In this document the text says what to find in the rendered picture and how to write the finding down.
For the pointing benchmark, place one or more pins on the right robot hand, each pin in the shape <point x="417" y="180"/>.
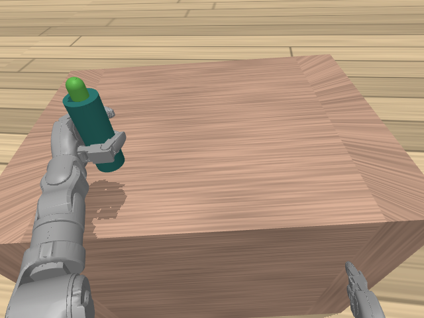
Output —
<point x="363" y="303"/>

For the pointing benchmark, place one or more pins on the left robot arm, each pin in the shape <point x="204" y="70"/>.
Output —
<point x="49" y="283"/>

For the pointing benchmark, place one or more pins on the bottle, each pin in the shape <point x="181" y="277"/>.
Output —
<point x="88" y="114"/>

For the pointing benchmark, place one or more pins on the left robot hand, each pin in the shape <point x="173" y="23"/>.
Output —
<point x="65" y="139"/>

